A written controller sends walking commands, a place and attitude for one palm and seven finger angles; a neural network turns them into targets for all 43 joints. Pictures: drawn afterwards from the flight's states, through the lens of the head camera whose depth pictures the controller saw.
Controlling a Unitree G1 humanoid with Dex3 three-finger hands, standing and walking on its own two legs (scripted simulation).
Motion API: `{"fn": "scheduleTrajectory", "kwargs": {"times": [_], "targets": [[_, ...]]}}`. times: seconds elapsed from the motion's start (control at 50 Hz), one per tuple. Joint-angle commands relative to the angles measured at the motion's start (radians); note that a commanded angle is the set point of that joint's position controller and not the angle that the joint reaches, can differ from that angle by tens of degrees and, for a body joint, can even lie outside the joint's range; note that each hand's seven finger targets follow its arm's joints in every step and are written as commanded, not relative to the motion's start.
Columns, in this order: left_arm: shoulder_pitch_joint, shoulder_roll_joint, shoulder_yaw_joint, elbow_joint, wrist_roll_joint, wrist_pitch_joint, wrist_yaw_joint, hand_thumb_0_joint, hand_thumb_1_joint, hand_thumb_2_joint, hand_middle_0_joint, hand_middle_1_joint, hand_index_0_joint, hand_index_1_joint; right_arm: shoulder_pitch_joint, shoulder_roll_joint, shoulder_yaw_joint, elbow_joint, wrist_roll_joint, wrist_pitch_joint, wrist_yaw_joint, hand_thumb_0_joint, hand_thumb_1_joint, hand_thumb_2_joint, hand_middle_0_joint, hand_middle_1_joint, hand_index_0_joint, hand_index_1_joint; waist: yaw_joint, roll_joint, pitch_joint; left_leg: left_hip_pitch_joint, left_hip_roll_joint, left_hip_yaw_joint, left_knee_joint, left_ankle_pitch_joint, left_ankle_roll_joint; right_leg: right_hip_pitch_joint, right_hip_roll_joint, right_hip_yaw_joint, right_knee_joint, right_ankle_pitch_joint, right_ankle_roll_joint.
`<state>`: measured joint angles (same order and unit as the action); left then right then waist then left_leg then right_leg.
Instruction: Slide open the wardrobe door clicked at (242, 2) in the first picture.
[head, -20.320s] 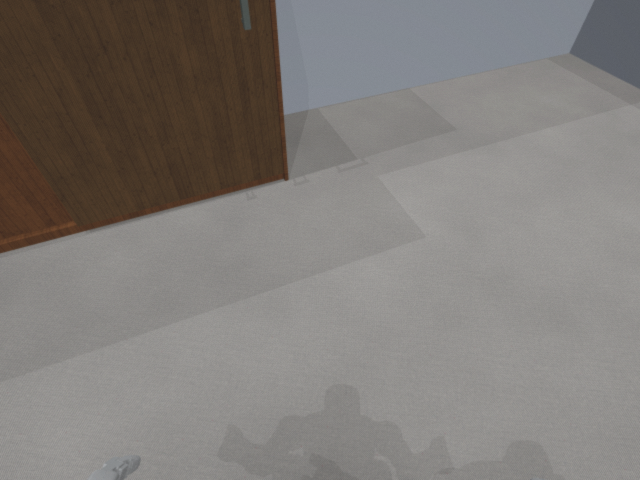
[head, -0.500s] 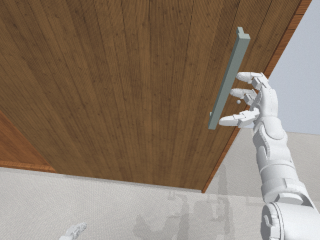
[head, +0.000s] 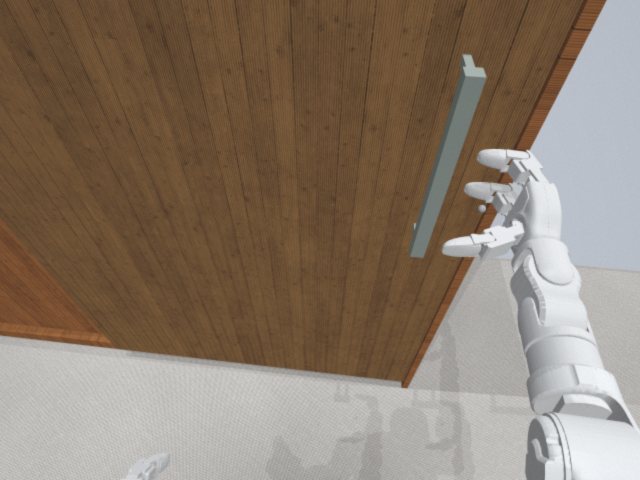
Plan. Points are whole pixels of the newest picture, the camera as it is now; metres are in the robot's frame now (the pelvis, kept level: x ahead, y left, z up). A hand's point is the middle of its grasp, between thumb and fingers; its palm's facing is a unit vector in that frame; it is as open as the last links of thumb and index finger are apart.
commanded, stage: move the hooked fingers beside the handle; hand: right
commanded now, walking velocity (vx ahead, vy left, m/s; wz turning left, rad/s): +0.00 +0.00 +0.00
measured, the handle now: (437, 172) +0.50 -0.10 +0.13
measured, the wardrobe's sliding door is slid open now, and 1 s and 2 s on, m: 0.00 0.00 0.00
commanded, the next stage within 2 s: none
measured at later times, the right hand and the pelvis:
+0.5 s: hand (482, 211) +0.44 -0.15 +0.13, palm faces +0.02 +1.00 +0.00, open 14.0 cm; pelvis +0.00 +0.01 +0.00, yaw -1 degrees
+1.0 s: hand (489, 212) +0.43 -0.16 +0.13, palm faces +0.02 +1.00 +0.00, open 14.0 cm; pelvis +0.01 +0.01 +0.00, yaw -1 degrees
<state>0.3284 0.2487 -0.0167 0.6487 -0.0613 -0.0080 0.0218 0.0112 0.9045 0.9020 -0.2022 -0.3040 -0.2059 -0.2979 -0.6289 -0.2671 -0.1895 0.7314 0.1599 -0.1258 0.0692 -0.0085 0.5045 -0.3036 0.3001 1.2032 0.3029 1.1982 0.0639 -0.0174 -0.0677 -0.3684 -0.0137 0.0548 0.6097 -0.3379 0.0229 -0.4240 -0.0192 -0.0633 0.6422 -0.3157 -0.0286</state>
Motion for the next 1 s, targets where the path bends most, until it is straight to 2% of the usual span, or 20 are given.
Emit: {"fn": "scheduleTrajectory", "kwargs": {"times": [0.0,0.02,0.08,0.1,0.2,0.3,0.36,0.4,0.48,0.54,0.58,0.64,0.66,0.7,0.76,0.82,0.86,0.88,0.92,0.98], "targets": [[-0.021,0.143,0.052,-0.118,-0.002,-0.044,0.011,0.0,0.9,0.9,-0.2,-0.3,-0.2,-0.3,-0.436,-0.14,-0.015,-0.214,0.015,-0.064,0.014,0.0,0.5,-0.3,0.3,1.2,0.3,1.2,0.007,0.014,-0.266,0.001,-0.014,-0.023,-0.074,0.305,0.005,0.228,0.002,0.08,-0.059,0.264,-0.006],[-0.018,0.149,0.053,-0.114,-0.001,-0.044,0.014,0.0,0.9,0.9,-0.2,-0.3,-0.2,-0.3,-0.455,-0.175,-0.047,-0.212,0.016,-0.063,0.012,0.0,0.5,-0.3,0.3,1.2,0.3,1.2,0.007,0.026,-0.271,0.006,-0.012,-0.025,-0.074,0.304,0.006,0.22,0.003,0.084,-0.063,0.256,-0.006],[-0.023,0.145,0.047,-0.116,-0.003,-0.046,0.016,0.0,0.9,0.9,-0.2,-0.3,-0.2,-0.3,-0.48,-0.157,-0.023,-0.209,0.015,-0.062,0.014,0.0,0.5,-0.3,0.3,1.2,0.3,1.2,0.016,0.012,-0.254,-0.001,-0.009,-0.031,-0.081,0.286,0.003,0.208,0.007,0.077,-0.065,0.225,-0.011],[-0.02,0.146,0.049,-0.108,-0.001,-0.046,0.017,0.0,0.9,0.9,-0.2,-0.3,-0.2,-0.3,-0.503,-0.19,-0.043,-0.217,0.011,-0.068,0.012,0.0,0.5,-0.3,0.3,1.2,0.3,1.2,0.015,-0.004,-0.266,-0.003,-0.008,-0.029,-0.077,0.281,0.004,0.215,0.007,0.082,-0.062,0.228,-0.009],[-0.025,0.143,0.049,-0.12,0.002,-0.054,0.018,0.0,0.9,0.9,-0.2,-0.3,-0.2,-0.3,-0.465,-0.209,-0.063,-0.263,0.015,-0.098,0.019,0.0,0.5,-0.3,0.3,1.2,0.3,1.2,-0.005,-0.031,-0.348,0.036,-0.009,-0.035,-0.064,0.325,0.008,0.26,0.008,0.083,-0.054,0.284,-0.006],[-0.022,0.149,0.044,-0.109,-0.004,-0.053,0.021,0.0,0.9,0.9,-0.2,-0.3,-0.2,-0.3,-0.467,-0.202,-0.05,-0.168,0.024,-0.069,0.038,0.0,0.5,-0.3,0.3,1.2,0.3,1.2,0.017,0.048,-0.246,0.024,-0.007,-0.034,-0.085,0.308,-0.001,0.182,0.01,0.074,-0.063,0.218,-0.015],[-0.018,0.151,0.044,-0.113,-0.006,-0.048,0.02,0.0,0.9,0.9,-0.2,-0.3,-0.2,-0.3,-0.47,-0.18,-0.026,-0.13,0.019,-0.051,0.047,0.0,0.5,-0.3,0.3,1.2,0.3,1.2,0.02,0.023,-0.228,0.006,-0.004,-0.035,-0.087,0.286,0.001,0.168,0.014,0.073,-0.06,0.199,-0.015],[-0.016,0.148,0.044,-0.112,-0.005,-0.049,0.02,0.0,0.9,0.9,-0.2,-0.3,-0.2,-0.3,-0.492,-0.192,-0.037,-0.139,0.017,-0.055,0.047,0.0,0.5,-0.3,0.3,1.2,0.3,1.2,0.018,-0.011,-0.254,0.0,-0.003,-0.037,-0.082,0.29,0.002,0.185,0.014,0.072,-0.055,0.209,-0.013],[-0.002,0.153,0.046,-0.113,0.001,-0.049,0.022,0.0,0.9,0.9,-0.2,-0.3,-0.2,-0.3,-0.521,-0.257,-0.096,-0.17,0.024,-0.092,0.043,0.0,0.5,-0.3,0.3,1.2,0.3,1.2,0.008,0.031,-0.333,0.053,-0.004,-0.046,-0.066,0.341,0.0,0.189,0.016,0.074,-0.045,0.248,-0.016],[-0.005,0.145,0.05,-0.116,0.002,-0.056,0.02,0.0,0.9,0.9,-0.2,-0.3,-0.2,-0.3,-0.522,-0.253,-0.092,-0.232,0.018,-0.119,0.041,0.0,0.5,-0.3,0.3,1.2,0.3,1.2,-0.001,-0.039,-0.39,0.062,-0.005,-0.045,-0.052,0.389,0.003,0.247,0.016,0.073,-0.034,0.31,-0.012],[0.002,0.146,0.051,-0.114,0.004,-0.055,0.015,0.0,0.9,0.9,-0.2,-0.3,-0.2,-0.3,-0.497,-0.237,-0.079,-0.239,0.016,-0.117,0.043,0.0,0.5,-0.3,0.3,1.2,0.3,1.2,0.004,-0.032,-0.392,0.062,-0.007,-0.042,-0.049,0.425,0.001,0.256,0.012,0.073,-0.031,0.353,-0.013],[0.0,0.148,0.055,-0.116,0.0,-0.047,0.011,0.0,0.9,0.9,-0.2,-0.3,-0.2,-0.3,-0.39,-0.24,-0.094,-0.212,0.022,-0.081,0.053,0.0,0.5,-0.3,0.3,1.2,0.3,1.2,-0.01,-0.025,-0.357,0.074,-0.007,-0.037,-0.053,0.453,0.002,0.235,0.011,0.066,-0.034,0.374,-0.011],[0.002,0.153,0.055,-0.122,0.0,-0.04,0.01,0.0,0.9,0.9,-0.2,-0.3,-0.2,-0.3,-0.341,-0.249,-0.104,-0.191,0.024,-0.063,0.057,0.0,0.5,-0.3,0.3,1.2,0.3,1.2,-0.016,0.01,-0.335,0.093,-0.006,-0.038,-0.059,0.464,0.001,0.206,0.012,0.061,-0.035,0.367,-0.016],[-0.008,0.151,0.051,-0.132,-0.006,-0.032,0.01,0.0,0.9,0.9,-0.2,-0.3,-0.2,-0.3,-0.314,-0.217,-0.081,-0.166,0.034,-0.026,0.069,0.0,0.5,-0.3,0.3,1.2,0.3,1.2,-0.011,0.052,-0.267,0.09,-0.005,-0.035,-0.067,0.469,-0.005,0.157,0.015,0.054,-0.047,0.332,-0.017],[-0.013,0.155,0.052,-0.142,-0.007,-0.023,0.017,0.0,0.9,0.9,-0.2,-0.3,-0.2,-0.3,-0.345,-0.222,-0.081,-0.197,0.041,-0.011,0.072,0.0,0.5,-0.3,0.3,1.2,0.3,1.2,-0.001,0.067,-0.234,0.078,0.0,-0.038,-0.079,0.438,-0.008,0.144,0.016,0.05,-0.049,0.293,-0.022],[-0.021,0.146,0.053,-0.146,-0.006,-0.03,0.02,0.0,0.9,0.9,-0.2,-0.3,-0.2,-0.3,-0.42,-0.222,-0.077,-0.306,0.042,-0.042,0.064,0.0,0.5,-0.3,0.3,1.2,0.3,1.2,0.0,-0.013,-0.304,0.07,-0.001,-0.045,-0.07,0.44,-0.002,0.208,0.018,0.056,-0.04,0.319,-0.019],[-0.016,0.146,0.055,-0.137,-0.002,-0.033,0.025,0.0,0.9,0.9,-0.2,-0.3,-0.2,-0.3,-0.446,-0.243,-0.074,-0.362,0.04,-0.074,0.057,0.0,0.5,-0.3,0.3,1.2,0.3,1.2,0.006,0.004,-0.342,0.085,-0.003,-0.043,-0.061,0.45,-0.001,0.236,0.011,0.066,-0.031,0.356,-0.02],[-0.02,0.145,0.054,-0.137,-0.001,-0.035,0.025,0.0,0.9,0.9,-0.2,-0.3,-0.2,-0.3,-0.467,-0.245,-0.081,-0.381,0.038,-0.084,0.054,0.0,0.5,-0.3,0.3,1.2,0.3,1.2,0.007,-0.022,-0.374,0.082,-0.004,-0.047,-0.059,0.451,-0.002,0.262,0.013,0.069,-0.033,0.359,-0.019],[-0.024,0.139,0.052,-0.125,-0.001,-0.044,0.026,0.0,0.9,0.9,-0.2,-0.3,-0.2,-0.3,-0.497,-0.216,-0.051,-0.387,0.031,-0.092,0.05,0.0,0.5,-0.3,0.3,1.2,0.3,1.2,0.013,-0.074,-0.381,0.051,-0.006,-0.041,-0.057,0.436,0.002,0.307,0.011,0.077,-0.03,0.379,-0.012],[-0.024,0.144,0.052,-0.108,-0.003,-0.043,0.025,0.0,0.9,0.9,-0.2,-0.3,-0.2,-0.3,-0.467,-0.212,-0.047,-0.325,0.025,-0.065,0.045,0.0,0.5,-0.3,0.3,1.2,0.3,1.2,0.017,-0.047,-0.35,0.037,-0.005,-0.031,-0.06,0.421,0.002,0.296,0.006,0.085,-0.033,0.381,-0.01]]}}
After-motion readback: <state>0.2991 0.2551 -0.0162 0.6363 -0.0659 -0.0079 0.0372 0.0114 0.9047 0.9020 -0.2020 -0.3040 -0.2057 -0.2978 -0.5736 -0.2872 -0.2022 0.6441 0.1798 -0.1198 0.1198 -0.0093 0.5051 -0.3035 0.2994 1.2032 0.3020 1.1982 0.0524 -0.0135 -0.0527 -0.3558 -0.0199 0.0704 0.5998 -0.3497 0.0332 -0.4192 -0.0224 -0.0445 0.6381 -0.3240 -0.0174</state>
